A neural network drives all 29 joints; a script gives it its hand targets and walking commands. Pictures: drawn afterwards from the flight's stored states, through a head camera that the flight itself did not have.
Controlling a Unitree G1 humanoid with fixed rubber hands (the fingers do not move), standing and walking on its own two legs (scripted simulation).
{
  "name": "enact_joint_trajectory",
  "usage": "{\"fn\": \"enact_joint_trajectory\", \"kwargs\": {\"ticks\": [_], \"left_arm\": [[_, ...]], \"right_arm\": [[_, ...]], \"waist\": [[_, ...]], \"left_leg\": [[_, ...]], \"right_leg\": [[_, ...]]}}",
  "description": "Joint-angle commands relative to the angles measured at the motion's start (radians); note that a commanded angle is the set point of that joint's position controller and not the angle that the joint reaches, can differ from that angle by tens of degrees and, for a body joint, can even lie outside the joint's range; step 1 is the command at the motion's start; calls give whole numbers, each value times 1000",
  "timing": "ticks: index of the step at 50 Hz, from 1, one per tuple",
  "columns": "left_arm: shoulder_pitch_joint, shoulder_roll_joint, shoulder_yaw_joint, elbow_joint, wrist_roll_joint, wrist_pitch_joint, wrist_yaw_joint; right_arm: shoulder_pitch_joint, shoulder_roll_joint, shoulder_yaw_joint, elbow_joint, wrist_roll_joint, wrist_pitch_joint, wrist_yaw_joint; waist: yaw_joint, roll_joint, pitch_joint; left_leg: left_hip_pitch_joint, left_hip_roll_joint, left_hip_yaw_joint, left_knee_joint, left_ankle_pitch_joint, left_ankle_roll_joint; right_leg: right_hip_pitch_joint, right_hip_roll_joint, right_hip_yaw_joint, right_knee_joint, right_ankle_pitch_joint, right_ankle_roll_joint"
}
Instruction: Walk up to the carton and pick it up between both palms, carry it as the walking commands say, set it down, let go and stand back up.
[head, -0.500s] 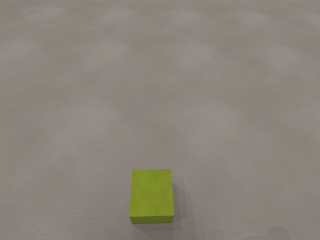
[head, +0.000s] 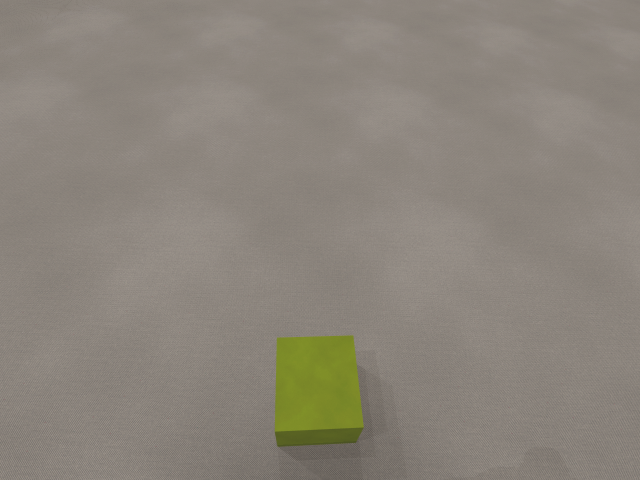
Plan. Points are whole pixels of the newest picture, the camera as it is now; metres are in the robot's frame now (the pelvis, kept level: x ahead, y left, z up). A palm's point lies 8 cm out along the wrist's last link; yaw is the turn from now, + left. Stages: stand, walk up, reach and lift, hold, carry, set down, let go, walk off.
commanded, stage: walk up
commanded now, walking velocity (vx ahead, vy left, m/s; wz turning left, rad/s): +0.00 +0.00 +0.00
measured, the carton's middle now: (316, 389) +0.45 +0.01 -0.68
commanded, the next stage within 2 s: stand in 0.66 s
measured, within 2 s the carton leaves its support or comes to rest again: neither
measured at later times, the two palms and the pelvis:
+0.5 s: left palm out of the picture +0.02 +0.23 -0.12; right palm out of the picture +0.02 -0.28 -0.13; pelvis -0.04 -0.03 +0.00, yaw +0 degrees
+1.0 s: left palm out of the picture +0.02 +0.22 -0.12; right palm out of the picture +0.02 -0.28 -0.13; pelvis -0.04 -0.03 +0.00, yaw +0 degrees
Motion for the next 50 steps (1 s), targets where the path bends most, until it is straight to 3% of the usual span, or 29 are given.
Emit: {"fn": "enact_joint_trajectory", "kwargs": {"ticks": [1, 2, 5, 6, 7, 8, 9, 10, 11, 12, 13, 14, 15, 18, 19, 20, 23, 27, 32, 34, 35, 36, 37, 50], "left_arm": [[31, 31, -3, 0, 17, 17, -11], [34, 33, -5, -2, 18, 16, -7], [8, 41, -14, -18, 16, 13, -9], [1, 45, -15, -24, 17, 10, -8], [21, 43, -18, -21, 19, 4, -10], [21, 50, -16, -13, 20, -2, -10], [52, 43, -21, -1, 24, -5, -10], [53, 48, -20, 2, 31, -14, -8], [42, 85, -13, 2, 33, -23, -4], [32, 107, -11, -4, 29, -29, -4], [47, 112, -10, -4, 30, -36, -5], [25, 116, -14, -9, 31, -39, -6], [-12, 121, -14, -21, 35, -43, -6], [-10, 86, -24, -22, 23, -48, -6], [-7, 93, -25, -29, 22, -55, -6], [-10, 84, -24, -30, 23, -55, -7], [6, 82, -25, -22, 21, -49, -9], [11, 61, -28, -21, 20, -47, -12], [20, 82, -23, -26, 22, -50, -14], [16, 57, -34, -34, 23, -51, -8], [21, 61, -39, -24, 23, -49, -6], [17, 53, -35, -29, 25, -50, -6], [13, 51, -36, -30, 20, -47, -6], [8, 57, -30, -41, 22, -53, -4]], "right_arm": [[30, -98, -52, -11, -18, -20, -21], [18, -96, -52, -17, -18, -17, -24], [11, -107, -57, -27, -16, -3, -26], [12, -112, -60, -26, -17, 1, -24], [-8, -124, -62, -35, -18, 0, -21], [-21, -127, -63, -34, -16, 4, -19], [-32, -121, -65, -37, -14, 9, -15], [-19, -105, -62, -35, -11, 13, -12], [-28, -82, -53, -37, -8, 11, -12], [-5, -68, -53, -26, -7, 16, -9], [-1, -52, -49, -19, -8, 21, -9], [7, -58, -51, -22, -11, 26, -5], [21, -60, -50, -14, -10, 26, -4], [26, -58, -50, 2, -14, 19, -3], [30, -66, -51, 2, -14, 15, -5], [43, -56, -48, 4, -15, 11, -5], [15, -84, -52, 6, -17, 6, -3], [21, -91, -53, 4, -18, 3, -6], [4, -93, -57, -1, -15, 6, -5], [8, -83, -67, 0, -20, 11, -8], [-10, -79, -69, 1, -22, 13, -6], [0, -72, -68, 6, -21, 12, -5], [-8, -76, -68, 1, -22, 11, -6], [5, -72, -67, -2, -18, 16, -6]], "waist": [[-10, 200, -81], [-15, 168, -74], [-20, 180, -45], [-24, 155, -51], [-10, 182, -42], [1, 157, -55], [13, 180, -44], [2, 160, -52], [-4, 40, -37], [-22, -16, -35], [-13, -79, -21], [-18, -99, 19], [-27, -160, 27], [-22, -89, 7], [-26, -75, -34], [-23, -91, -45], [-16, -15, -10], [-18, 19, 4], [-13, 6, 16], [-31, -37, -2], [-29, 7, 11], [-30, -13, 4], [-30, 13, 2], [-34, -22, -13]], "left_leg": [[253, 193, -67, -98, 938, 72], [247, 210, -70, -112, 852, 93], [231, 226, -102, -123, 660, 102], [212, 219, -112, -116, 582, 101], [181, 216, -102, -114, 532, 92], [178, 208, -109, -106, 436, 80], [143, 192, -101, -117, 290, 64], [119, 158, -102, -124, 148, 44], [85, 108, -80, -100, 78, 28], [73, 38, -42, -70, -1, 6], [82, 10, -56, -47, -41, 4], [69, -20, -74, -62, -41, -6], [96, -20, -89, -73, -18, -11], [139, 3, -97, -93, 38, -19], [148, 14, -100, -100, 71, -19], [154, 22, -105, -110, 72, -10], [155, 47, -108, -164, 47, -12], [128, 94, -136, -209, 5, 5], [115, 78, -120, -184, -5, 5], [123, 96, -122, -169, 9, 10], [128, 97, -118, -171, 23, 9], [118, 98, -123, -177, 18, 7], [112, 105, -130, -183, 10, 12], [120, 97, -118, -158, 58, 8]], "right_leg": [[-4, 17, -71, -6, 67, -48], [-7, 7, -72, -44, 76, -43], [-10, 3, -72, -150, 86, -47], [19, 10, -88, -193, 97, -44], [46, 9, -90, -234, 145, -52], [82, 15, -97, -310, 179, -54], [121, 20, -109, -367, 247, -62], [169, -2, -77, -403, 287, -72], [185, -50, -17, -388, 439, -83], [180, -105, 62, -405, 499, -102], [135, -128, 101, -434, 483, -110], [98, -130, 140, -468, 398, -128], [60, -136, 168, -499, 329, -142], [53, -109, 155, -520, 289, -133], [92, -100, 141, -491, 347, -131], [94, -93, 125, -477, 357, -128], [60, -60, 77, -446, 337, -117], [69, -17, 5, -392, 341, -102], [63, -38, 30, -406, 350, -107], [41, -43, 32, -386, 336, -97], [36, -47, 34, -387, 340, -96], [45, -40, 21, -381, 324, -93], [48, -37, 15, -377, 315, -96], [50, -47, 32, -384, 351, -102]]}}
